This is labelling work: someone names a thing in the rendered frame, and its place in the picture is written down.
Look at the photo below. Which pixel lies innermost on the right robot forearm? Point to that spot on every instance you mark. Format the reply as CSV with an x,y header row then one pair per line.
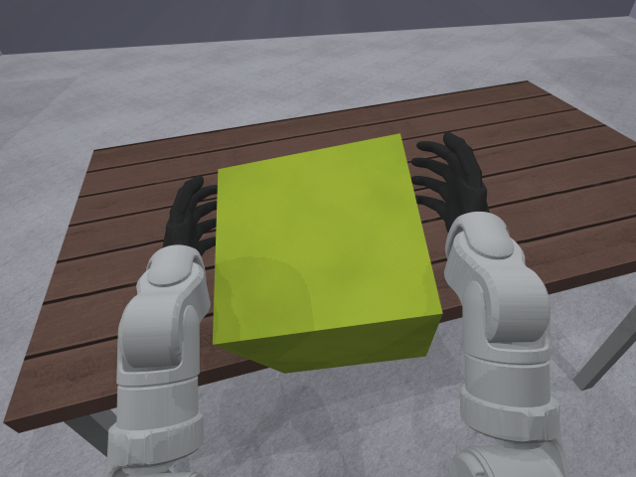
x,y
506,314

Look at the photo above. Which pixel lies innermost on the right robot upper arm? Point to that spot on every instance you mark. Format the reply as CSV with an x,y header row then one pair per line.
x,y
498,461

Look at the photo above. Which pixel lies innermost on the left robot hand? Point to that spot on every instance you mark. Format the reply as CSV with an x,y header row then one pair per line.
x,y
183,228

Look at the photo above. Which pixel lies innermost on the carton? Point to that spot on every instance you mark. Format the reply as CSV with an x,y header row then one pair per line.
x,y
321,260

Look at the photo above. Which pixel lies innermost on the table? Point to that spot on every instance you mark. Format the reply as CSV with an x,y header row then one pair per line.
x,y
563,183

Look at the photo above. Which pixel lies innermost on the right robot hand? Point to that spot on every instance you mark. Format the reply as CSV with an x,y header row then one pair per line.
x,y
464,192

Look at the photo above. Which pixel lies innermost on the left robot forearm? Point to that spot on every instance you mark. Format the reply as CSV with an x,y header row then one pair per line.
x,y
158,361

